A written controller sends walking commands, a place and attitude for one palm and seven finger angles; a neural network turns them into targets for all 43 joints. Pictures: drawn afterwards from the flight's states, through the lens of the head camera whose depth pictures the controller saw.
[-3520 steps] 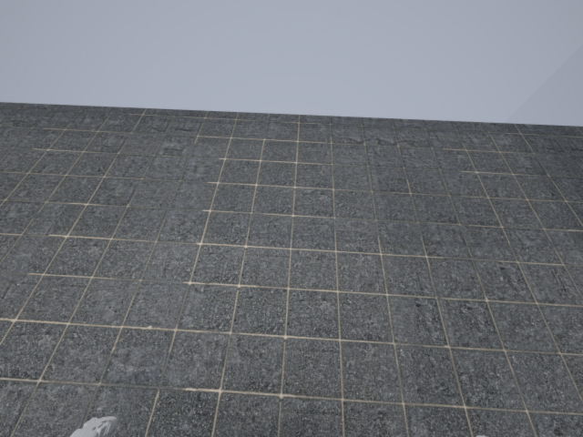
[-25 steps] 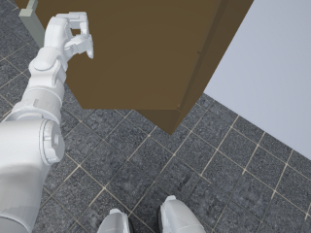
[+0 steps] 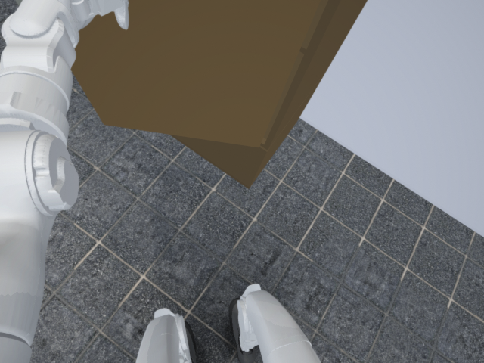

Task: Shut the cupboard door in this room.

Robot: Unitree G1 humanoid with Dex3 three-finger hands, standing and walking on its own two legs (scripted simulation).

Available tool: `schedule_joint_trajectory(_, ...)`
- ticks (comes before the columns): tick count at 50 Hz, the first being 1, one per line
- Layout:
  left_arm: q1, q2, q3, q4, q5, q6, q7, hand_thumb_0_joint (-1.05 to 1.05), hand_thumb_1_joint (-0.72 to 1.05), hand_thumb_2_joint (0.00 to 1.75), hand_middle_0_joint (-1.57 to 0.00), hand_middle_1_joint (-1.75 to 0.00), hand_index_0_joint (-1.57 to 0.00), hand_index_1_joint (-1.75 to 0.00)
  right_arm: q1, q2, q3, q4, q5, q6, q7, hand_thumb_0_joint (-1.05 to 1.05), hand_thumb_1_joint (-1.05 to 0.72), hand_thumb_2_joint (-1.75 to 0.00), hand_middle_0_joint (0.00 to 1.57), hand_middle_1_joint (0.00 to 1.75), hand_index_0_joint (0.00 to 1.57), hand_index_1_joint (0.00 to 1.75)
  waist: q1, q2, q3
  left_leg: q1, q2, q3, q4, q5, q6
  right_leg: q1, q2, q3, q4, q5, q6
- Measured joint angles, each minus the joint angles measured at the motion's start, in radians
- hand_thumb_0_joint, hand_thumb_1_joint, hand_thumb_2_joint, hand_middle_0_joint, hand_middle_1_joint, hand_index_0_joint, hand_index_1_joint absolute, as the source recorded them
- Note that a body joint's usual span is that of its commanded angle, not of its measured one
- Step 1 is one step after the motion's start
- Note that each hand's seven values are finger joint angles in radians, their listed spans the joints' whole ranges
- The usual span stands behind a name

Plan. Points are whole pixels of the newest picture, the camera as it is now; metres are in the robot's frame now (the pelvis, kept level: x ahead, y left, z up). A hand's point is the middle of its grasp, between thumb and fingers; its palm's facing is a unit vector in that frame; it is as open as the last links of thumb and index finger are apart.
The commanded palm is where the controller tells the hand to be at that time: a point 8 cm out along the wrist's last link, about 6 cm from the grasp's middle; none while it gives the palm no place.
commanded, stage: pull the fist back off the door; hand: left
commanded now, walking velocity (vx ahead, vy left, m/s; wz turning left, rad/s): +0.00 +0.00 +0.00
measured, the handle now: out of the picture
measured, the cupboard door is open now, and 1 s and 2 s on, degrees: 29 23 23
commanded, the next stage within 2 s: draw the hand back to the body in 0.94 s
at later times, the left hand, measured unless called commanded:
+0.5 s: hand out of the picture +0.61 +0.03 +0.12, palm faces +0.10 -0.99 +0.00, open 3.1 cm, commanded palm +0.56 +0.07 +0.13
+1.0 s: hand (159, 45) +0.52 +0.01 +0.13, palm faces +0.03 -0.99 -0.10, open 3.1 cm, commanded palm +0.50 +0.07 +0.13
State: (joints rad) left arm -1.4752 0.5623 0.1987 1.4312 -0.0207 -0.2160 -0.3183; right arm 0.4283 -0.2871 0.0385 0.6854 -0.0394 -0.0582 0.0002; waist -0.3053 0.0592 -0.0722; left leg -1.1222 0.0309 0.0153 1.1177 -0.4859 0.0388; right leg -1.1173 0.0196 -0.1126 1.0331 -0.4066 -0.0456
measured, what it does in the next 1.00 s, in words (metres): stands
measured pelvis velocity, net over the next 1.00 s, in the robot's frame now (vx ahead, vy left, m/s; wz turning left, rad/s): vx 0.02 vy -0.01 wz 0.01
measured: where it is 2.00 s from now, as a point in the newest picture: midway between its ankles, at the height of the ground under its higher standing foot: (216, 355)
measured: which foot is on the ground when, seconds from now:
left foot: down 0.00-1.00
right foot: down 0.00-1.00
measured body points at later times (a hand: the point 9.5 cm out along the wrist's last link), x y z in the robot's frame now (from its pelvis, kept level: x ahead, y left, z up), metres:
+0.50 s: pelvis +0.03 +0.00 +0.03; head +0.18 -0.01 +0.45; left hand +0.60 +0.08 +0.13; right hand -0.05 -0.23 -0.08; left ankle +0.01 +0.09 -0.65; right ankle +0.03 -0.10 -0.65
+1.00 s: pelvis +0.02 -0.01 +0.03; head +0.12 -0.02 +0.47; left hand +0.51 +0.07 +0.14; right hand +0.05 -0.27 -0.10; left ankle +0.01 +0.10 -0.65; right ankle +0.03 -0.10 -0.65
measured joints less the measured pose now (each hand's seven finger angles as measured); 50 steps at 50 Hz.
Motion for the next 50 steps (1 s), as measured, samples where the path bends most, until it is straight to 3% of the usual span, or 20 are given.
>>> schedule_joint_trajectory(4, -0.039, 0.018, -0.002, 0.013, 0.012, 0.017, -0.004, 0.03, 1.01, 0.99, -1.30, -1.50, -1.30, -1.50, 0.014, 0.008, 0.005, 0.007, -0.006, -0.005, 0.002, 0.00, -0.91, -0.90, 0.21, 0.30, 0.21, 0.30, -0.014, 0.005, -0.001, -0.025, 0.002, 0.001, 0.014, -0.006, 0.002, -0.025, 0.001, 0.001, 0.012, -0.004, 0.001)
schedule_joint_trajectory(5, -0.044, 0.009, 0.034, 0.016, 0.009, 0.026, 0.022, 0.04, 1.00, 0.99, -1.30, -1.50, -1.30, -1.50, 0.025, 0.008, 0.004, 0.002, -0.010, -0.005, 0.004, 0.00, -0.91, -0.90, 0.21, 0.30, 0.21, 0.30, -0.012, 0.011, -0.005, -0.033, 0.003, 0.000, 0.018, -0.008, 0.002, -0.032, 0.003, 0.000, 0.013, -0.004, 0.002)
schedule_joint_trajectory(8, -0.034, -0.045, 0.131, 0.004, -0.007, 0.038, 0.235, 0.04, 0.95, 0.97, -1.30, -1.50, -1.30, -1.50, 0.059, 0.012, 0.004, -0.016, -0.032, -0.006, 0.032, 0.00, -0.91, -0.90, 0.20, 0.30, 0.21, 0.30, -0.005, 0.024, -0.024, -0.047, 0.005, 0.003, 0.017, -0.012, 0.002, -0.047, 0.005, 0.004, 0.010, -0.005, 0.006)
schedule_joint_trajectory(10, -0.005, -0.091, 0.164, -0.029, 0.007, 0.030, 0.382, 0.04, 0.94, 0.95, -1.30, -1.50, -1.30, -1.50, 0.078, 0.022, 0.000, -0.027, -0.053, -0.003, 0.061, 0.00, -0.91, -0.90, 0.20, 0.30, 0.21, 0.30, 0.001, 0.023, -0.032, -0.041, 0.005, 0.009, 0.008, -0.012, 0.001, -0.045, 0.005, 0.010, 0.005, -0.005, 0.008)
schedule_joint_trajectory(13, 0.065, -0.161, 0.156, -0.092, 0.087, -0.026, 0.562, 0.03, 0.92, 0.93, -1.30, -1.50, -1.30, -1.50, 0.100, 0.037, -0.008, -0.032, -0.084, -0.006, 0.108, 0.00, -0.91, -0.90, 0.20, 0.30, 0.21, 0.30, 0.011, 0.026, -0.050, -0.033, 0.005, 0.015, -0.003, -0.014, 0.000, -0.041, 0.006, 0.017, -0.001, -0.007, 0.009)
schedule_joint_trajectory(15, 0.116, -0.196, 0.132, -0.134, 0.136, -0.067, 0.614, 0.03, 0.92, 0.92, -1.30, -1.50, -1.30, -1.50, 0.103, 0.047, -0.017, -0.026, -0.093, -0.001, 0.132, 0.00, -0.91, -0.90, 0.20, 0.30, 0.21, 0.30, 0.017, 0.026, -0.054, -0.016, 0.006, 0.018, -0.012, -0.016, -0.001, -0.027, 0.007, 0.021, -0.006, -0.011, 0.008)
schedule_joint_trajectory(19, 0.179, -0.242, 0.107, -0.145, 0.156, -0.094, 0.601, 0.02, 0.91, 0.91, -1.30, -1.50, -1.30, -1.50, 0.095, 0.060, -0.026, -0.016, -0.079, 0.028, 0.142, 0.00, -0.91, -0.90, 0.21, 0.30, 0.21, 0.30, 0.025, 0.025, -0.049, 0.050, 0.004, 0.025, -0.053, -0.012, -0.002, 0.033, 0.009, 0.029, -0.039, -0.009, 0.007)
schedule_joint_trajectory(23, 0.218, -0.262, 0.165, -0.108, 0.114, -0.063, 0.575, 0.02, 0.90, 0.90, -1.30, -1.50, -1.30, -1.50, 0.091, 0.053, -0.026, -0.034, -0.060, 0.053, 0.124, 0.00, -0.91, -0.90, 0.21, 0.30, 0.21, 0.30, 0.030, 0.024, -0.051, 0.136, 0.004, 0.037, -0.119, 0.004, -0.003, 0.111, 0.013, 0.042, -0.096, 0.005, 0.008)
schedule_joint_trajectory(26, 0.270, -0.274, 0.177, -0.127, 0.088, -0.097, 0.583, 0.02, 0.90, 0.90, -1.30, -1.50, -1.30, -1.50, 0.097, 0.044, -0.035, -0.049, -0.056, 0.048, 0.117, 0.00, -0.91, -0.90, 0.20, 0.30, 0.21, 0.30, 0.044, 0.021, -0.057, 0.191, 0.003, 0.043, -0.160, 0.013, -0.006, 0.160, 0.015, 0.051, -0.128, 0.012, 0.006)
schedule_joint_trajectory(31, 0.352, -0.299, 0.097, -0.176, 0.091, -0.188, 0.574, 0.02, 0.90, 0.90, -1.30, -1.50, -1.30, -1.50, 0.089, 0.030, -0.054, -0.037, -0.050, 0.042, 0.125, 0.00, -0.91, -0.90, 0.20, 0.30, 0.21, 0.30, 0.084, 0.006, -0.067, 0.243, -0.002, 0.039, -0.184, 0.016, -0.011, 0.209, 0.012, 0.049, -0.141, 0.007, 0.002)
schedule_joint_trajectory(38, 0.464, -0.388, 0.011, -0.215, 0.014, -0.152, 0.533, 0.02, 0.90, 0.90, -1.30, -1.50, -1.30, -1.50, 0.037, 0.012, -0.072, -0.036, -0.025, 0.065, 0.108, 0.00, -0.91, -0.90, 0.20, 0.30, 0.20, 0.30, 0.132, -0.015, -0.049, 0.299, -0.013, 0.021, -0.212, 0.032, -0.014, 0.273, 0.003, 0.032, -0.168, 0.013, 0.000)
schedule_joint_trajectory(41, 0.529, -0.442, -0.014, -0.297, -0.010, -0.197, 0.553, 0.02, 0.90, 0.90, -1.30, -1.50, -1.30, -1.50, 0.008, 0.007, -0.083, -0.039, -0.028, 0.050, 0.100, 0.00, -0.91, -0.90, 0.20, 0.30, 0.20, 0.30, 0.144, -0.017, -0.043, 0.306, -0.017, 0.019, -0.210, 0.034, -0.014, 0.280, -0.001, 0.031, -0.164, 0.013, 0.000)
schedule_joint_trajectory(43, 0.558, -0.470, -0.033, -0.347, -0.001, -0.244, 0.569, 0.02, 0.90, 0.90, -1.30, -1.50, -1.30, -1.50, -0.013, 0.006, -0.090, -0.035, -0.031, 0.040, 0.098, 0.00, -0.91, -0.90, 0.20, 0.30, 0.20, 0.30, 0.151, -0.015, -0.046, 0.305, -0.019, 0.021, -0.200, 0.031, -0.014, 0.277, -0.004, 0.033, -0.149, 0.008, 0.001)
schedule_joint_trajectory(46, 0.549, -0.483, -0.059, -0.340, 0.049, -0.282, 0.590, 0.02, 0.90, 0.90, -1.30, -1.51, -1.30, -1.50, -0.048, 0.010, -0.089, -0.022, -0.033, 0.040, 0.096, 0.00, -0.91, -0.90, 0.20, 0.30, 0.20, 0.30, 0.154, -0.012, -0.054, 0.302, -0.024, 0.025, -0.181, 0.023, -0.012, 0.270, -0.010, 0.036, -0.122, -0.003, 0.003)
schedule_joint_trajectory(48, 0.514, -0.473, -0.064, -0.288, 0.084, -0.265, 0.603, 0.02, 0.90, 0.90, -1.30, -1.51, -1.30, -1.50, -0.070, 0.017, -0.081, -0.019, -0.030, 0.050, 0.094, 0.00, -0.91, -0.90, 0.20, 0.30, 0.20, 0.30, 0.150, -0.009, -0.056, 0.303, -0.027, 0.028, -0.175, 0.023, -0.010, 0.267, -0.013, 0.039, -0.111, -0.006, 0.003)
schedule_joint_trajectory(50, 0.476, -0.459, -0.055, -0.231, 0.092, -0.221, 0.615, 0.02, 0.90, 0.90, -1.30, -1.50, -1.31, -1.50, -0.085, 0.026, -0.068, -0.024, -0.024, 0.062, 0.088, 0.00, -0.91, -0.90, 0.20, 0.30, 0.20, 0.30, 0.141, -0.007, -0.051, 0.308, -0.029, 0.031, -0.180, 0.028, -0.009, 0.270, -0.015, 0.042, -0.111, -0.002, 0.004)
